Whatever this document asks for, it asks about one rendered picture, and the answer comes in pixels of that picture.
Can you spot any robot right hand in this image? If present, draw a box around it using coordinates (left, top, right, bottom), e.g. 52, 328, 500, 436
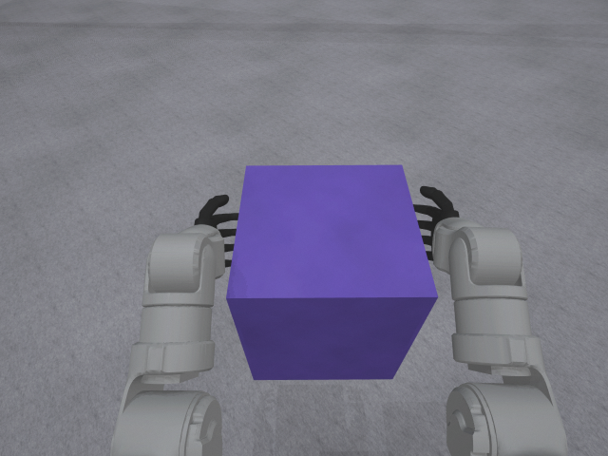
413, 186, 459, 261

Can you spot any carton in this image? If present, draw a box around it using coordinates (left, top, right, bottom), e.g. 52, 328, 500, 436
226, 165, 438, 380

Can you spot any right robot forearm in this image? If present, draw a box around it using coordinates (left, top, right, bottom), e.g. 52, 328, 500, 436
432, 218, 568, 453

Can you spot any robot left upper arm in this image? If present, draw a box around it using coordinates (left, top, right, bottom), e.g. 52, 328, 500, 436
112, 390, 222, 456

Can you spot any robot right upper arm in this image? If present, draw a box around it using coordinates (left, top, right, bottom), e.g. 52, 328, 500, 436
446, 382, 567, 456

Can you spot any robot left hand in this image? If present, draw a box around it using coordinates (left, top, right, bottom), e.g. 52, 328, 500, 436
194, 195, 239, 267

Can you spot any left robot forearm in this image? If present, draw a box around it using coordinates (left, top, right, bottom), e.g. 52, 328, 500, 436
110, 224, 225, 456

